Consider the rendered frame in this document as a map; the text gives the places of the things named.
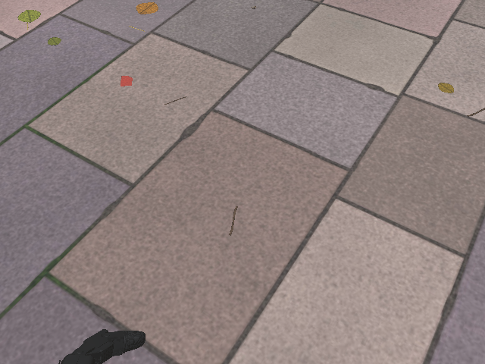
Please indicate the robot left hand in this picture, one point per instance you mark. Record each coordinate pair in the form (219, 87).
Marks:
(103, 345)

